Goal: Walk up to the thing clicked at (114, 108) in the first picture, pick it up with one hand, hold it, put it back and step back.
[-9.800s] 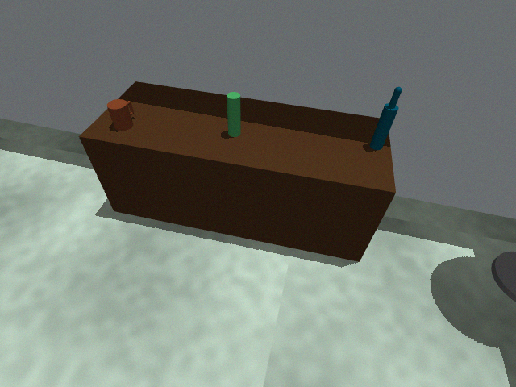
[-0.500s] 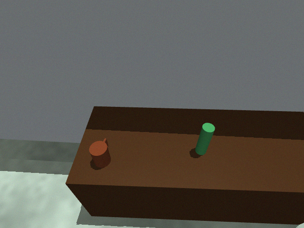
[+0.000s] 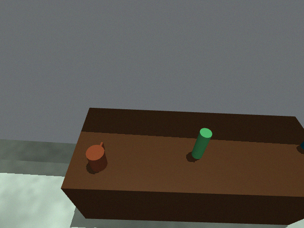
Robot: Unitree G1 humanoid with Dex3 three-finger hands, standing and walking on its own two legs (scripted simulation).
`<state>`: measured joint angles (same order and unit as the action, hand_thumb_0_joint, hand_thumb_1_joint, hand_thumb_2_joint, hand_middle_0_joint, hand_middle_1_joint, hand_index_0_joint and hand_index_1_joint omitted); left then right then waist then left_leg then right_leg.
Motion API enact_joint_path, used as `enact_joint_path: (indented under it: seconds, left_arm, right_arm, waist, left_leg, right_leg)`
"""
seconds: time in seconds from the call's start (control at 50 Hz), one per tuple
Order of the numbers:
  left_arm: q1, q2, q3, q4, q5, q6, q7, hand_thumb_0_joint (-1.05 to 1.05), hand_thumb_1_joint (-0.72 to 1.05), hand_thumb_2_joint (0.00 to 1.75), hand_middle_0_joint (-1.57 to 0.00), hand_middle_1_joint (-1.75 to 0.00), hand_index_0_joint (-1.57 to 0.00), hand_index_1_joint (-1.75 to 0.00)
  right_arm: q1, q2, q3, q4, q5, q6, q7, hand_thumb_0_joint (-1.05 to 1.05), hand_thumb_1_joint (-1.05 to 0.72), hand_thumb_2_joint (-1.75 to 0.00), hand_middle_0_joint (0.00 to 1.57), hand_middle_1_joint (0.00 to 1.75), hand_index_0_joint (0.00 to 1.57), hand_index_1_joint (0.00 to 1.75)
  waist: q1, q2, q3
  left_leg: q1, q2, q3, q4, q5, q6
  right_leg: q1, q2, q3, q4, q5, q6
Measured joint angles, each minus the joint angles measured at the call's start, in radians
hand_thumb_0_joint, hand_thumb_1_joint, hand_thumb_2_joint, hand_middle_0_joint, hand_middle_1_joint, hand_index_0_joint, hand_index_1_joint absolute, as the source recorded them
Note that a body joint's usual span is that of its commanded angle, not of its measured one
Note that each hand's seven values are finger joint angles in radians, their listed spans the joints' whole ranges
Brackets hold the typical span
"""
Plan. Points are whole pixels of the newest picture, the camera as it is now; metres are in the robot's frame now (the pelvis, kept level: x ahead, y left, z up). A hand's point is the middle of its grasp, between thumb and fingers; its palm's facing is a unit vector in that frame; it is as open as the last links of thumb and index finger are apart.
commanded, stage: walk up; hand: left
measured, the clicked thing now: (98, 155) +0.49 +0.22 -0.26
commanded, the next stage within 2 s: stand in 0.74 s
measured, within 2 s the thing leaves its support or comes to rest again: neither
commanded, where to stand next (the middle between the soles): +0.04 +0.00 m, yaw +2 degrees
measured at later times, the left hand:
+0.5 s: hand out of the picture +0.09 +0.25 -0.15, palm faces -0.01 -0.94 -0.35, open 7.4 cm
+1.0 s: hand out of the picture +0.09 +0.25 -0.15, palm faces -0.02 -0.94 -0.34, open 7.4 cm
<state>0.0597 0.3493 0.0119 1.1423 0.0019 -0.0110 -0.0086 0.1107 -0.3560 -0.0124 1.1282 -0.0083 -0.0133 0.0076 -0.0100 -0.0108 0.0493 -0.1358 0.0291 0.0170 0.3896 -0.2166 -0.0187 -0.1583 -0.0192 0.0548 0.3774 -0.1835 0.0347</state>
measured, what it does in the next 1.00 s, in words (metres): stands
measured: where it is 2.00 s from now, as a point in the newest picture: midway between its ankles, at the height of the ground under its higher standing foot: outside the picture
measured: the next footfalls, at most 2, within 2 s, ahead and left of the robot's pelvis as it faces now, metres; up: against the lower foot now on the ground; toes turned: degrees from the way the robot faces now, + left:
none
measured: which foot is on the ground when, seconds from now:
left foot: down 0.00-1.00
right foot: down 0.00-1.00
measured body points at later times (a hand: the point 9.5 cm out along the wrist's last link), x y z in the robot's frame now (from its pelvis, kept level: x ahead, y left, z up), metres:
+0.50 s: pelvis +0.00 +0.00 +0.00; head +0.02 -0.01 +0.45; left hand +0.09 +0.30 -0.13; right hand +0.09 -0.30 -0.13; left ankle +0.00 +0.13 -0.74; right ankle +0.02 -0.14 -0.74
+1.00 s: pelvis +0.00 -0.01 +0.00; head +0.01 -0.01 +0.45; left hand +0.09 +0.29 -0.13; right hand +0.08 -0.31 -0.13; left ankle +0.00 +0.13 -0.74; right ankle +0.02 -0.14 -0.74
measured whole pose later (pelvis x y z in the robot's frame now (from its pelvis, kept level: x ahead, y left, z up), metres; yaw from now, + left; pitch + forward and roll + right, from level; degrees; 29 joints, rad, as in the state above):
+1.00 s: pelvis +0.00 -0.01 +0.00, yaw +1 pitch -2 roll +0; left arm 0.09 0.35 0.01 1.13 0.01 -0.01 -0.01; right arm 0.10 -0.35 -0.02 1.13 -0.01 0.00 0.01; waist -0.01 -0.01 0.06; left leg -0.10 0.03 0.00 0.33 -0.19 -0.03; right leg -0.13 -0.02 0.04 0.34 -0.17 0.03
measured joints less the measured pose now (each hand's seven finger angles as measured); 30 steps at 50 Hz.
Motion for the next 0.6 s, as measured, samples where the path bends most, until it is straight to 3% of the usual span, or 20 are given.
enact_joint_path:
  seconds: [0.26, 0.6]
  left_arm:
    - [-0.008, -0.007, 0.0, 0.019, 0.009, -0.001, 0.002, 0.01, 0.91, 0.9, -0.2, -0.3, -0.2, -0.3]
    - [0.015, -0.008, 0.006, 0.02, 0.014, 0.001, 0.004, 0.01, 0.91, 0.9, -0.2, -0.3, -0.2, -0.3]
  right_arm:
    - [-0.043, 0.011, -0.006, -0.006, 0.002, 0.004, 0.002, 0.01, -0.91, -0.9, 0.2, 0.3, 0.2, 0.3]
    - [-0.018, 0.012, -0.008, 0.01, 0.001, 0.013, 0.003, 0.01, -0.91, -0.9, 0.2, 0.3, 0.2, 0.3]
  waist:
    - [0.005, 0.016, -0.003]
    - [0.004, 0.021, 0.005]
  left_leg:
    - [0.024, -0.001, -0.001, -0.034, 0.012, 0.0]
    - [0.03, -0.001, -0.009, -0.047, 0.017, -0.003]
  right_leg:
    - [0.024, -0.002, -0.002, -0.032, 0.011, 0.001]
    - [0.03, -0.002, -0.01, -0.041, 0.01, -0.002]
